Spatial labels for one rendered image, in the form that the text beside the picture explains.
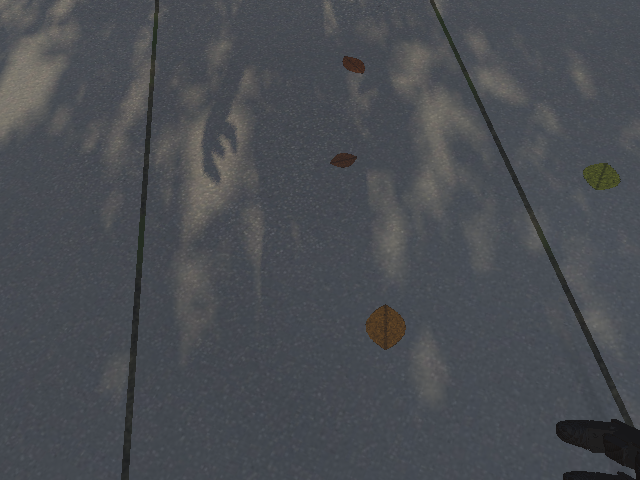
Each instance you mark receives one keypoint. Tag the robot right hand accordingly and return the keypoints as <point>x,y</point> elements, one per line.
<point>619,441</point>

